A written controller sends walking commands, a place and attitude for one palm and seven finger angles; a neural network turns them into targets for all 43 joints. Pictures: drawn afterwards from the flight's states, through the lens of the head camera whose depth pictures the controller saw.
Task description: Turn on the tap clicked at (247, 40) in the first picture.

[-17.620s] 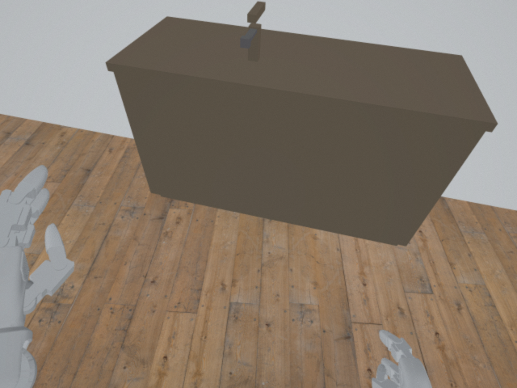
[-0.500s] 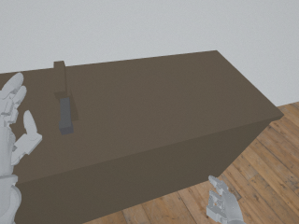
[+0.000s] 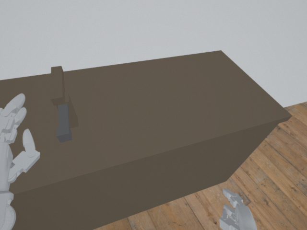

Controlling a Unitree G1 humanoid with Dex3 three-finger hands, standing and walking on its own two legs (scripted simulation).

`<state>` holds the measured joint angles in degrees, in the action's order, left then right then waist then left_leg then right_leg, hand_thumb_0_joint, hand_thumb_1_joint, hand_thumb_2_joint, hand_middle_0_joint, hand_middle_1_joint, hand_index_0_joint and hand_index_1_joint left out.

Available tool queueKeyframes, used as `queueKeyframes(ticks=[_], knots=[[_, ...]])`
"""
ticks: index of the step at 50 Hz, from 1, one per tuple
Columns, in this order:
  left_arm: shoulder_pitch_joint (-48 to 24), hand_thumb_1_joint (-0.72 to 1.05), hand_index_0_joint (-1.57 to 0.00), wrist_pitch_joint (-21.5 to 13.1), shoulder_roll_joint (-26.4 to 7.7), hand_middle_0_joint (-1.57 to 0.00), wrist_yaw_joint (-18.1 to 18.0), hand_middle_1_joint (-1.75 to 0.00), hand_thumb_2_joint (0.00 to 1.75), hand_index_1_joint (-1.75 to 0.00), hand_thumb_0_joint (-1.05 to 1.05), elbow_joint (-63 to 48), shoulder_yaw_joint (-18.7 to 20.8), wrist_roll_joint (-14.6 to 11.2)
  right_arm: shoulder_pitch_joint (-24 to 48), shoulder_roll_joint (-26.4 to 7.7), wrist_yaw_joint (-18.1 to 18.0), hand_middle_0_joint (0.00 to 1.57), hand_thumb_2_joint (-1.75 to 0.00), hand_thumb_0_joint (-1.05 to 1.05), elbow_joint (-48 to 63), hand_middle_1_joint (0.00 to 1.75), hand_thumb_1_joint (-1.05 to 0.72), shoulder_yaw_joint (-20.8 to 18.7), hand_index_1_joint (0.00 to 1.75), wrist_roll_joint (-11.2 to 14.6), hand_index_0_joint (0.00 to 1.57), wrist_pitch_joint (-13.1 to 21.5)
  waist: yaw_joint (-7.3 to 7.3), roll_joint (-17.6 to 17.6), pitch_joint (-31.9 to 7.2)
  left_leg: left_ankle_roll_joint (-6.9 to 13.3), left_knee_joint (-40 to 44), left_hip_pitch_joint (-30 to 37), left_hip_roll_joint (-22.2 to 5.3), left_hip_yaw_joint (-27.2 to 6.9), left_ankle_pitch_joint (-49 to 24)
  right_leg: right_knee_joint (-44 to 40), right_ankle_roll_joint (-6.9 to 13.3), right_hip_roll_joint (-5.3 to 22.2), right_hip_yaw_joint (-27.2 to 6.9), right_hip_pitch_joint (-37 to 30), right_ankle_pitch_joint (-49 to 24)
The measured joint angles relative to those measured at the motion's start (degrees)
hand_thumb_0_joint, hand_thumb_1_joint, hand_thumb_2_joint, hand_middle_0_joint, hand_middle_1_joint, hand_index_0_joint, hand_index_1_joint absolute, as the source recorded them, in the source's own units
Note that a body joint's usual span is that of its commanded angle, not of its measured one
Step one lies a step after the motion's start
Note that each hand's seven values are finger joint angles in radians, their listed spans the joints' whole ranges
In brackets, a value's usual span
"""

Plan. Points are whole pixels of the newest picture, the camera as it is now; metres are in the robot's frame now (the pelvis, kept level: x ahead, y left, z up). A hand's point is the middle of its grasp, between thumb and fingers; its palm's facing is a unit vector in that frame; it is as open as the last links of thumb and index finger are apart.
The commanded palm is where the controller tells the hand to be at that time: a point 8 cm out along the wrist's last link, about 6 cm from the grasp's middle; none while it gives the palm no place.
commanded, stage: look again from close up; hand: left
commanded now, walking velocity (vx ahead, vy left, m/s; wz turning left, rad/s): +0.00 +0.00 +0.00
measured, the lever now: (64, 134) +0.31 +0.26 +0.09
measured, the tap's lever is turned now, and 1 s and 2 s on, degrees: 0 0 0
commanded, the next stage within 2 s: shuffle to correct the standing spot in 0.08 s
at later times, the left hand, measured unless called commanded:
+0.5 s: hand (53, 155) +0.21 +0.22 +0.15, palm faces +0.37 -0.86 -0.35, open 7.4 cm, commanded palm +0.15 +0.25 +0.17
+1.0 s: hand (82, 160) +0.21 +0.16 +0.15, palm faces +0.31 -0.87 -0.38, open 7.4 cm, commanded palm +0.15 +0.20 +0.17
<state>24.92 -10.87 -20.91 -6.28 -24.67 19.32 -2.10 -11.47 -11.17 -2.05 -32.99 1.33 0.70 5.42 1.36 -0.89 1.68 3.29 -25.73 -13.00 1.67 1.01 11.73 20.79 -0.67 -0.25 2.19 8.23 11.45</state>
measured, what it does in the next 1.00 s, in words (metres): shifts its weight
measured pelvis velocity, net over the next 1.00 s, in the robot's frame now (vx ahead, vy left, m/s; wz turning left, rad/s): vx -0.01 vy -0.07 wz -0.02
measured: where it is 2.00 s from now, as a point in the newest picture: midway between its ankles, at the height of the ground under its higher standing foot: outside the picture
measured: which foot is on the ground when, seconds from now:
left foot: down 0.00-1.00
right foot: down 0.00-1.00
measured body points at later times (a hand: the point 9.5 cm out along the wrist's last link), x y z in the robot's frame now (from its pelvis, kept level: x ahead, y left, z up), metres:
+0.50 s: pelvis -0.01 -0.03 +0.00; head +0.01 -0.01 +0.45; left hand +0.19 +0.26 +0.17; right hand +0.17 -0.24 -0.07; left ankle +0.02 +0.08 -0.74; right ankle +0.00 -0.13 -0.74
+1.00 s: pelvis -0.01 -0.07 +0.00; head +0.02 -0.06 +0.44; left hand +0.19 +0.21 +0.17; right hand +0.16 -0.32 -0.08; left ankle +0.02 +0.07 -0.74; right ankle +0.00 -0.13 -0.74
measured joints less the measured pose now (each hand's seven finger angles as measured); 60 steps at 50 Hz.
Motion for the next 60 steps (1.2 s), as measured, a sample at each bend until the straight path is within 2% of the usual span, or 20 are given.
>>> queueKeyframes(ticks=[8, 13, 20, 30, 42, 51, 60], knots=[[-0.99, 0.89, -0.20, -0.02, 0.94, -0.21, -0.35, -0.30, 0.90, -0.30, 0.02, -1.23, -1.41, 0.15, -0.30, -0.47, -0.40, 0.20, -0.90, 0.02, -0.15, 0.30, -0.90, -0.07, 0.30, -0.15, 0.21, 0.50, 0.41, -0.09, 0.48, -0.40, 0.14, -0.01, -0.33, -0.60, -0.68, -0.21, 0.52, -0.38, 0.59, -0.18, -0.53], [-1.05, 0.89, -0.21, -0.68, 0.21, -0.21, -0.34, -0.30, 0.90, -0.30, 0.02, -1.21, -0.70, 0.05, -0.15, -0.24, -0.42, 0.20, -0.90, 0.02, -0.16, 0.30, -0.90, -0.07, 0.30, -0.13, 0.21, 0.49, 0.38, 0.21, 0.33, -0.66, 1.06, 0.15, -0.46, -0.48, -1.28, -0.70, 0.72, -0.50, 0.44, -0.05, -0.99], [-1.71, 0.89, -0.20, 0.48, -0.15, -0.21, -0.08, -0.30, 0.90, -0.30, 0.02, 0.03, 0.06, -0.53, -0.23, 0.85, -0.27, 0.20, -0.90, 0.02, 0.36, 0.30, -0.90, 0.26, 0.30, 0.19, 0.21, -0.08, 0.60, -0.26, 0.81, -1.39, 3.19, 0.72, -0.78, -0.16, -2.52, -1.01, 1.28, -0.79, 0.08, 0.39, -1.38], [-0.85, 0.89, -0.20, 1.67, -0.40, -0.21, 0.65, -0.30, 0.90, -0.30, 0.02, -3.15, -0.19, -1.39, 0.49, 1.23, 0.38, 0.20, -0.90, 0.02, 1.33, 0.30, -0.90, -0.14, 0.30, 0.17, 0.21, -0.35, 0.28, -0.58, 2.09, -3.23, 1.44, -0.89, -2.99, -0.54, -1.66, -0.55, 3.08, -2.99, 0.32, 1.59, -1.28], [1.78, 0.89, -0.21, 2.94, -1.61, -0.21, 1.27, -0.30, 0.90, -0.30, 0.02, -4.40, 1.14, -2.83, 0.60, -0.55, -0.52, 0.20, -0.90, 0.02, 1.84, 0.30, -0.90, -1.96, 0.30, 0.25, 0.21, -0.95, -0.46, 0.45, 1.57, -5.24, -1.35, -2.75, -5.45, -1.14, -0.18, 1.02, 5.05, -5.43, 0.75, 3.05, -0.52], [2.04, 0.89, -0.21, 3.35, -1.14, -0.21, 0.80, -0.31, 0.90, -0.30, 0.02, -4.92, 0.67, -3.03, -0.22, -1.00, -1.04, 0.20, -0.90, 0.02, 1.49, 0.30, -0.90, -2.42, 0.30, 0.45, 0.20, -1.27, -0.65, 0.74, 1.61, -5.65, -2.68, -3.58, -6.25, -1.76, 0.18, 1.92, 5.59, -6.25, 1.33, 3.62, -0.26], [1.68, 0.89, -0.21, 3.26, -1.35, -0.21, 0.52, -0.31, 0.90, -0.30, 0.02, -5.14, 0.91, -2.98, -1.05, -0.38, -1.04, 0.20, -0.90, 0.02, 1.28, 0.30, -0.90, -1.93, 0.30, 0.55, 0.20, -1.42, -0.73, 0.86, 1.89, -5.55, -2.85, -3.73, -6.17, -1.53, 0.06, 2.32, 5.12, -6.10, 1.14, 3.95, -0.31]])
